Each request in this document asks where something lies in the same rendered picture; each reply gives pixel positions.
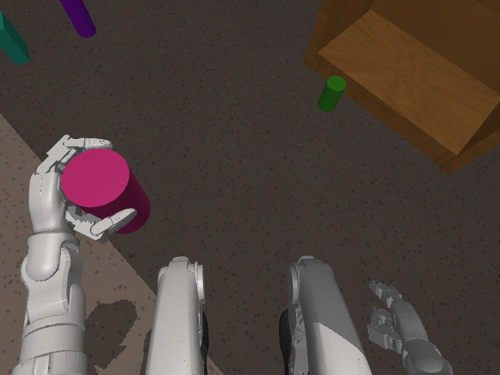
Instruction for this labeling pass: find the right robot hand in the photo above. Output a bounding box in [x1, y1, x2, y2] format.
[367, 280, 429, 355]

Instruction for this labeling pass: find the bookshelf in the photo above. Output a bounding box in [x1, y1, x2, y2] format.
[303, 0, 500, 175]

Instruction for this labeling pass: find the left robot hand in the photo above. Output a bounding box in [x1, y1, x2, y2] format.
[28, 134, 138, 244]

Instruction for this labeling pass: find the right robot arm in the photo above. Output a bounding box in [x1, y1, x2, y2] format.
[401, 339, 453, 375]

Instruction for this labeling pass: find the left robot arm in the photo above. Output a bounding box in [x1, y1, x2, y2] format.
[12, 231, 88, 375]

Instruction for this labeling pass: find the right robot foot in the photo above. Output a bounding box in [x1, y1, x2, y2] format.
[279, 309, 309, 375]

